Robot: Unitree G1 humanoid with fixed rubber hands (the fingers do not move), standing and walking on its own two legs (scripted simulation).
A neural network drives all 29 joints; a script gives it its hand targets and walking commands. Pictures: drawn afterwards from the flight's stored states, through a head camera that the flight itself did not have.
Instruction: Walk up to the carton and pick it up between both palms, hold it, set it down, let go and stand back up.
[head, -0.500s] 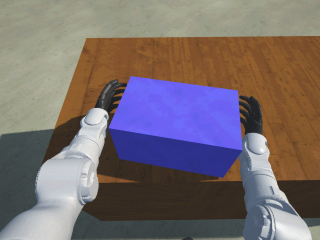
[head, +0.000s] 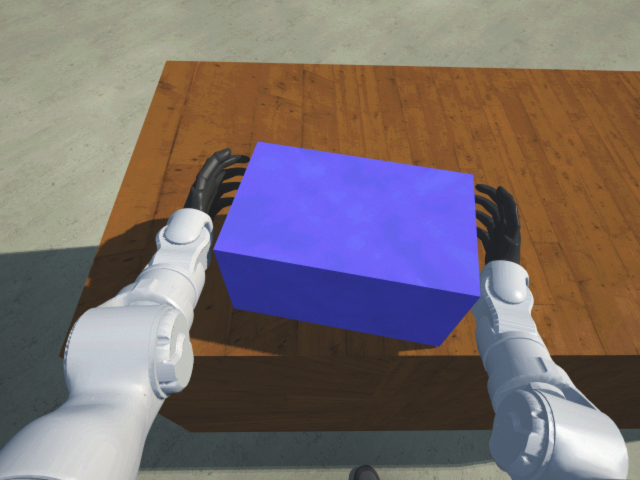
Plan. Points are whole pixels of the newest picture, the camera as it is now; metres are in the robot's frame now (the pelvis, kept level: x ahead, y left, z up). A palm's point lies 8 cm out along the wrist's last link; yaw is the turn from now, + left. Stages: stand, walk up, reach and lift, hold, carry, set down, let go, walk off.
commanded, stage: set down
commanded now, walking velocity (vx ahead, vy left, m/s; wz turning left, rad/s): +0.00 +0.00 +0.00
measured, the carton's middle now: (348, 244) +0.41 -0.12 +0.01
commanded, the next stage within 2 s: none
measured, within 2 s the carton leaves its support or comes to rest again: neither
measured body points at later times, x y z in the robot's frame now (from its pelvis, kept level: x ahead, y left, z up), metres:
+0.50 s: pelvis -0.01 -0.01 -0.02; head +0.10 +0.01 +0.42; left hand +0.52 +0.05 +0.04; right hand +0.35 -0.31 +0.02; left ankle -0.01 +0.14 -0.74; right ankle +0.03 -0.15 -0.74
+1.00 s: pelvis -0.06 -0.01 -0.04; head +0.04 +0.02 +0.40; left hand +0.49 +0.08 +0.07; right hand +0.31 -0.35 +0.05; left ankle -0.01 +0.14 -0.74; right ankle +0.03 -0.15 -0.74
